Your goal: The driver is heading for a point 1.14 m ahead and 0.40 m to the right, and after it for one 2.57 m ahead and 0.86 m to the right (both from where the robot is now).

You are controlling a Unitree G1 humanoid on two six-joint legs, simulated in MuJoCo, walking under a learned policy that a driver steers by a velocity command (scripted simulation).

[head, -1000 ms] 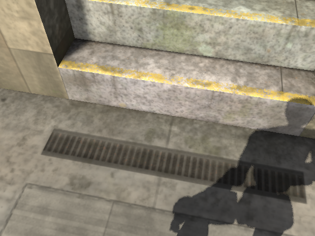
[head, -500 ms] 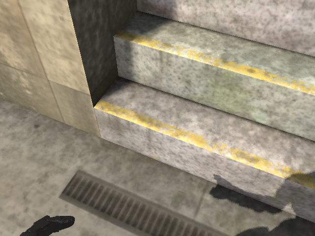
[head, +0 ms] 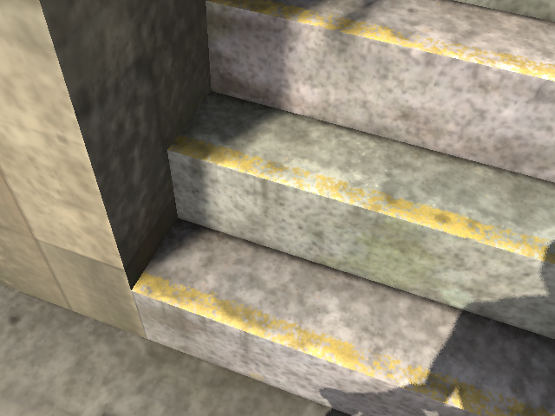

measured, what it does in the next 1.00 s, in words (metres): walks ahead, turning right: right foot, then left foot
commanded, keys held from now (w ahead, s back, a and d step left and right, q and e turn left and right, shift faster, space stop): w+e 0.82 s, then w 0.18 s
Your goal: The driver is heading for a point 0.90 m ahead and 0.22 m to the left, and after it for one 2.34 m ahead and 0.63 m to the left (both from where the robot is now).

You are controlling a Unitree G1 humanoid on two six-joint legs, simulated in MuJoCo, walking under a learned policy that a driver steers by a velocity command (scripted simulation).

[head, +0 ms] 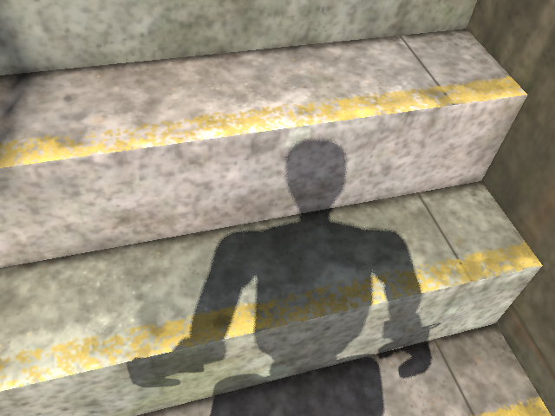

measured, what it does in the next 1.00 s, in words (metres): steps on the spot: right foot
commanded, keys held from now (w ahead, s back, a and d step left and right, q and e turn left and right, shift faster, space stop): w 1.00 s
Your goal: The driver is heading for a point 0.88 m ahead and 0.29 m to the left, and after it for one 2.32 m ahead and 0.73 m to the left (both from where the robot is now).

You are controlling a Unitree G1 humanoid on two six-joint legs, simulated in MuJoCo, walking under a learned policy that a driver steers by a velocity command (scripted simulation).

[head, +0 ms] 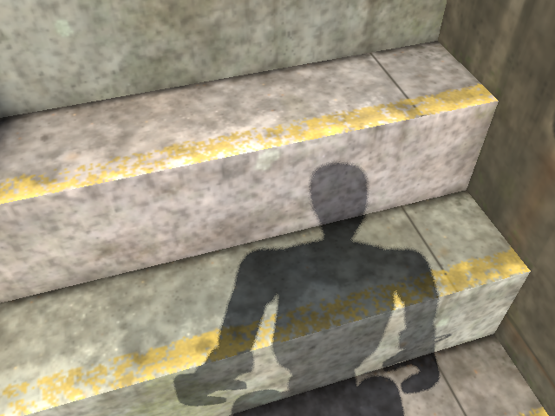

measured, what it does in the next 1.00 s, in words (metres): stands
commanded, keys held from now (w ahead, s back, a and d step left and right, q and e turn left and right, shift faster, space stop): w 1.00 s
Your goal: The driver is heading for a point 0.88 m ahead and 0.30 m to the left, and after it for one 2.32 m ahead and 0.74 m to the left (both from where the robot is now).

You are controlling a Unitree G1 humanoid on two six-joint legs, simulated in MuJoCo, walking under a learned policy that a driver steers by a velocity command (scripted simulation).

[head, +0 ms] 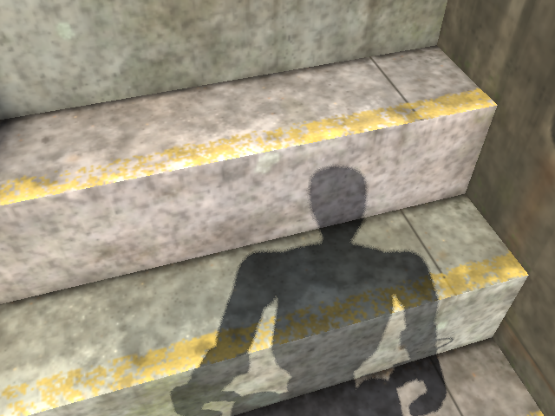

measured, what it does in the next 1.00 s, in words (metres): stands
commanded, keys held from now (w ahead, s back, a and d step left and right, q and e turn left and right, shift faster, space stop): w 1.00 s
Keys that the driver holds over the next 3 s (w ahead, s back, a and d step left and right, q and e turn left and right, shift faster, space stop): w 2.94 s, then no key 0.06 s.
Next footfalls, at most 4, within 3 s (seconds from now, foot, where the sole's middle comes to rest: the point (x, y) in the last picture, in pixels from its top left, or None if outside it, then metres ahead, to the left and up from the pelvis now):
none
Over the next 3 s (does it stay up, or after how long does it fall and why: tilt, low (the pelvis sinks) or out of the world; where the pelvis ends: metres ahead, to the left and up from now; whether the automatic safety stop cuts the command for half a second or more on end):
stays up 0.00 0.01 0.00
